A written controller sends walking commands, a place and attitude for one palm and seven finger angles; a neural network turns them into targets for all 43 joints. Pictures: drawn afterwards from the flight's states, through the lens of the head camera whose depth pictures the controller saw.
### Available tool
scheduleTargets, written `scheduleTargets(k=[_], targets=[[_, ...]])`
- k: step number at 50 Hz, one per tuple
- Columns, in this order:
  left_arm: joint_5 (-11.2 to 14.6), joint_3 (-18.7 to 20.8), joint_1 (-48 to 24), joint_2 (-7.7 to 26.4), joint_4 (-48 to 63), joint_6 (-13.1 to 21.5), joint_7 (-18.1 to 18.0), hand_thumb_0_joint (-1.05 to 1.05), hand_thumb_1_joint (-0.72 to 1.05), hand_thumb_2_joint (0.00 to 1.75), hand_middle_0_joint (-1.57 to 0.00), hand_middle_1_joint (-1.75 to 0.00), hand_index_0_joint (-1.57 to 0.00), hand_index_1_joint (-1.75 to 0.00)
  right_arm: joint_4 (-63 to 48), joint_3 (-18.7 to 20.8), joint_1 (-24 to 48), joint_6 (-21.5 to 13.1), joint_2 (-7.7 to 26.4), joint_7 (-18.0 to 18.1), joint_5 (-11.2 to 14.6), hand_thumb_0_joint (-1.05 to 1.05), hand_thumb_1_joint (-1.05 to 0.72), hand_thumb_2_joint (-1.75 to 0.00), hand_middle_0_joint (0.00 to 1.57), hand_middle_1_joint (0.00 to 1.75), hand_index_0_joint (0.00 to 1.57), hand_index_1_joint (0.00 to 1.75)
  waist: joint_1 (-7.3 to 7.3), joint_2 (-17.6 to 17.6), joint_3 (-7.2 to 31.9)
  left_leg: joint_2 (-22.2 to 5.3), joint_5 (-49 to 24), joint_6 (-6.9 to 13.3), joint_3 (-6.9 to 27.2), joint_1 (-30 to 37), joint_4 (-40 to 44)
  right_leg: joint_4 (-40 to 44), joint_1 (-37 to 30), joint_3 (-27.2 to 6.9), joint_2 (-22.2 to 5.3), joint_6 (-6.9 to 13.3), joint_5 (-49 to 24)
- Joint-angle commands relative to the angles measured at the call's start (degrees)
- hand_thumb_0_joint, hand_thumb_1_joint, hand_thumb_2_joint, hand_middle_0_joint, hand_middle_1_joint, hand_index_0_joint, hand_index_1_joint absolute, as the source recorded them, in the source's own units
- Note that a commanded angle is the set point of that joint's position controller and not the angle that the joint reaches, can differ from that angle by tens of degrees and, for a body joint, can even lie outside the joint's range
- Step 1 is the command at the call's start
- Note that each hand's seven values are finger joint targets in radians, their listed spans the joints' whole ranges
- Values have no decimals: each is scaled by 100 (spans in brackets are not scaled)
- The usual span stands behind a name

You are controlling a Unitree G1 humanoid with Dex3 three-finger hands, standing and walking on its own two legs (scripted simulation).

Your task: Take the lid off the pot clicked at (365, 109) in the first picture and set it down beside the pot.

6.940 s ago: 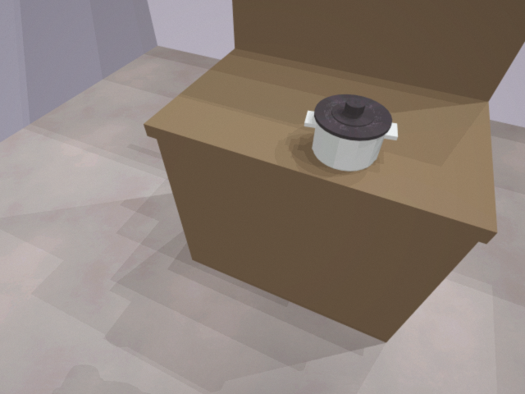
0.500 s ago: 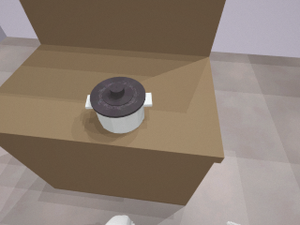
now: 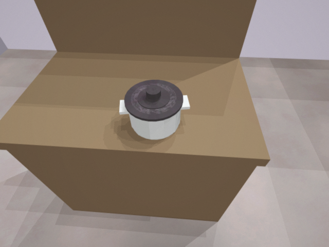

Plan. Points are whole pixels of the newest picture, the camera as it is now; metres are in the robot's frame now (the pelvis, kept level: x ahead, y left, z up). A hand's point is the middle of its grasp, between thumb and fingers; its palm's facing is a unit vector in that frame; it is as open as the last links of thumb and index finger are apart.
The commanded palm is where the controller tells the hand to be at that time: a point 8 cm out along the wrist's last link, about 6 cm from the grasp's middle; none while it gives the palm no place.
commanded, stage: come to a stop and stand still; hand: left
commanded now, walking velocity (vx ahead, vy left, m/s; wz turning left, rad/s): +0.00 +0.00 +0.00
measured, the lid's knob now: (153, 92) +0.49 +0.07 +0.11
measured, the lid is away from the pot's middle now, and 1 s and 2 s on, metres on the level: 0.00 0.00 0.00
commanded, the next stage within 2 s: look again from close up in 1.08 s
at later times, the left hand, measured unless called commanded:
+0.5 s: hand out of the picture +0.07 +0.18 -0.17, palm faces +0.01 -0.98 -0.20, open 7.4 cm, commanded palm none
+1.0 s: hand out of the picture +0.08 +0.16 -0.17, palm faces +0.03 -0.98 -0.18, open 7.4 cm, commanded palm none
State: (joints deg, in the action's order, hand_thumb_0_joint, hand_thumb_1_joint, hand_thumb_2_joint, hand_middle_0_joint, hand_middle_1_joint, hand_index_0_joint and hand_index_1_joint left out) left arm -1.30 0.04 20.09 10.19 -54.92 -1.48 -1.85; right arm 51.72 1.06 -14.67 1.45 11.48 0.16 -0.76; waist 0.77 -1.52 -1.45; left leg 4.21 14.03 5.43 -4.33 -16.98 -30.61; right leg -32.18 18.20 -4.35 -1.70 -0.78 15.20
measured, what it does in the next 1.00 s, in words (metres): shifts its weight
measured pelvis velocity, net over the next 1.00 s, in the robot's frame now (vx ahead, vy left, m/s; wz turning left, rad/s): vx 0.07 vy -0.01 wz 0.00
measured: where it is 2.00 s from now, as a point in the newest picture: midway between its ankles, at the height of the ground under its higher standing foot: outside the picture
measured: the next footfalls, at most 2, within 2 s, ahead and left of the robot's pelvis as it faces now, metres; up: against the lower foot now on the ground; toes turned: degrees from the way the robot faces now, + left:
none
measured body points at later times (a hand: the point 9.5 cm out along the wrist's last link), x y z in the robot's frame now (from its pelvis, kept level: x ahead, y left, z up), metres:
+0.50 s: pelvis +0.05 +0.00 +0.01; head +0.07 +0.01 +0.45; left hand +0.07 +0.23 -0.15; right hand +0.07 -0.23 -0.15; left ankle +0.03 +0.06 -0.73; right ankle +0.03 -0.16 -0.73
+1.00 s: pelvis +0.07 -0.01 +0.01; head +0.09 +0.00 +0.46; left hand +0.08 +0.21 -0.16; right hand +0.10 -0.24 -0.14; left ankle +0.03 +0.06 -0.73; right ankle +0.03 -0.16 -0.73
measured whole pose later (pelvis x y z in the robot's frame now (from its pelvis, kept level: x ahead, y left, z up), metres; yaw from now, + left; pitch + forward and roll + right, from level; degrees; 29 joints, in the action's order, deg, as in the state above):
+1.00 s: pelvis +0.07 -0.01 +0.01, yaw +0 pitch +0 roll -1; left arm -0.3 -0.6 16.2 9.3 -60.5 0.1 -2.9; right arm 61.3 0.2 -14.2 -1.1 9.1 2.0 -0.1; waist 0.2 1.2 -2.4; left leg 3.2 18.1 4.3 -2.9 -8.1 -26.1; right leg -25.5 8.3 -3.4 -0.7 -2.0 17.1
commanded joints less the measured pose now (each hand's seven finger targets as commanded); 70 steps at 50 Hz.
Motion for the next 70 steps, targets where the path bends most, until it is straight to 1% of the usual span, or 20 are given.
scheduleTargets(k=[1, 9, 12, 17, 18, 22, 23, 26, 28, 32, 35, 37, 39, 41, 47, 51, 62, 63, 68, 70], targets=[[-17, 114, 108, 627, 240, 132, -21, 0, 90, 90, -20, -30, -20, -30, -279, 108, 43, -250, 546, 69, 7, 0, -90, -90, 20, 30, 20, 30, 19, -148, -18, -1031, 1232, -150, 1387, -75, 1450, 490, -139, -72, -92, 301, 231], [6, 61, 56, 556, -1, 149, -36, 0, 90, 90, -20, -30, -20, -30, 104, 59, -216, -305, 484, 111, 28, 0, -90, -90, 20, 30, 20, 30, -7, 18, -117, -1019, 492, -180, 1237, 148, 1376, 669, -324, -89, -209, 306, -237], [25, 47, 26, 542, -86, 168, -47, 0, 90, 90, -20, -30, -20, -30, 235, 45, -318, -343, 459, 133, 33, 0, -90, -90, 20, 30, 20, 30, -33, -27, 72, -1008, -194, -194, 1132, 450, 1231, 647, -411, -106, -248, 300, -555], [38, 57, -51, 497, -161, 154, -67, 0, 90, 90, -20, -30, -20, -30, 380, 38, -392, -364, 409, 176, 38, 0, -90, -90, 20, 30, 20, 30, -47, -72, 74, -1036, -1081, -199, 1037, 689, 1066, 615, -460, -65, -236, 256, -755], [39, 60, -46, 517, -183, 163, -69, 0, 90, 90, -20, -30, -20, -30, 409, 43, -371, -360, 386, 178, 44, 0, -90, -90, 20, 30, 20, 30, -20, 92, 82, -1035, -1227, -177, 1034, 699, 992, 666, -519, -53, -256, 255, -859], [40, 54, -108, 469, -232, 151, -81, 0, 90, 90, -20, -30, -20, -30, 483, 38, -387, -356, 392, 189, 34, 0, -90, -90, 20, 30, 20, 30, -59, 62, -17, -1004, -1296, -212, 977, 752, 977, 659, -494, -85, -284, 247, -918], [45, 57, -93, 499, -241, 158, -80, 0, 90, 90, -20, -30, -20, -30, 499, 39, -364, -350, 371, 189, 40, 0, -90, -90, 20, 30, 20, 30, -33, 211, 0, -1006, -1366, -193, 978, 745, 928, 703, -563, -86, -286, 254, -1004], [51, 58, -119, 497, -257, 160, -92, 0, 90, 90, -20, -30, -20, -30, 540, 34, -371, -357, 380, 198, 36, 0, -90, -90, 20, 30, 20, 30, -60, 54, 52, -992, -1639, -218, 939, 893, 879, 668, -587, -104, -308, 249, -1122], [57, 56, -98, 509, -273, 163, -89, 0, 90, 90, -20, -30, -20, -30, 561, 36, -338, -348, 383, 200, 37, 0, -90, -90, 20, 30, 20, 30, -44, 215, 27, -1003, -1661, -205, 913, 920, 846, 728, -612, -102, -318, 257, -1202], [57, 54, -108, 502, -300, 176, -97, 0, 90, 90, -20, -30, -20, -30, 610, 33, -335, -347, 386, 206, 35, 0, -90, -90, 20, 30, 20, 30, -80, 98, 83, -988, -1733, -237, 857, 1043, 821, 727, -636, -147, -353, 265, -1335], [57, 53, -86, 510, -319, 186, -101, 0, 90, 90, -20, -30, -20, -30, 628, 37, -298, -346, 388, 206, 37, 0, -90, -90, 20, 30, 20, 30, -73, 194, 93, -981, -1794, -239, 851, 1077, 780, 743, -680, -160, -377, 275, -1484], [62, 45, -72, 512, -325, 196, -105, 0, 90, 90, -20, -30, -20, -30, 658, 36, -319, -350, 364, 211, 42, 0, -90, -90, 20, 30, 20, 30, -70, 71, 130, -980, -1862, -239, 853, 1131, 776, 771, -722, -155, -384, 273, -1483], [64, 48, -31, 515, -342, 213, -106, 0, 90, 90, -20, -30, -20, -30, 675, 43, -277, -348, 375, 210, 45, 0, -90, -90, 20, 30, 20, 30, -63, 225, 119, -980, -1871, -243, 838, 1136, 727, 801, -760, -183, -405, 292, -1673], [68, 40, -42, 494, -351, 214, -110, 0, 90, 90, -20, -30, -20, -30, 705, 37, -320, -346, 361, 219, 41, 0, -90, -90, 20, 30, 20, 30, -86, 180, 126, -989, -1958, -256, 837, 1193, 747, 784, -762, -181, -405, 294, -1736], [69, 35, -2, 477, -389, 218, -116, 0, 90, 90, -20, -30, -20, -30, 798, 17, -356, -348, 321, 228, 46, 0, -90, -90, 20, 30, 20, 30, -75, 46, 37, -1007, -1995, -254, 826, 1188, 801, 849, -790, -149, -400, 287, -1645], [71, 24, 21, 454, -429, 220, -116, 0, 90, 90, -20, -30, -20, -30, 842, 18, -357, -342, 306, 226, 46, 0, -90, -90, 20, 30, 20, 30, -64, 201, -41, -1000, -1830, -251, 849, 1146, 839, 892, -795, -146, -410, 281, -1606], [71, 19, 67, 399, -483, 213, -117, 0, 90, 90, -20, -30, -20, -30, 963, -12, -485, -355, 251, 229, 51, 0, -90, -90, 20, 30, 20, 30, -52, 38, -138, -1006, -1726, -233, 865, 1071, 946, 970, -820, -87, -390, 253, -1296], [78, 19, 78, 430, -475, 216, -112, 0, 90, 90, -20, -30, -20, -30, 974, -9, -472, -355, 241, 225, 56, 0, -90, -90, 20, 30, 20, 30, -34, 162, -131, -1009, -1708, -217, 886, 1028, 923, 992, -876, -81, -383, 260, -1340], [81, 12, 113, 388, -513, 227, -114, 0, 90, 90, -20, -30, -20, -30, 1021, -6, -532, -360, 218, 227, 57, 0, -90, -90, 20, 30, 20, 30, -35, 210, -110, -1000, -1661, -214, 880, 1034, 916, 1011, -900, -78, -404, 261, -1387], [75, 12, 123, 369, -540, 229, -123, 0, 90, 90, -20, -30, -20, -30, 1031, -12, -560, -365, 218, 232, 58, 0, -90, -90, 20, 30, 20, 30, -50, 113, -119, -1000, -1740, -226, 869, 1072, 927, 987, -860, -82, -425, 256, -1414]])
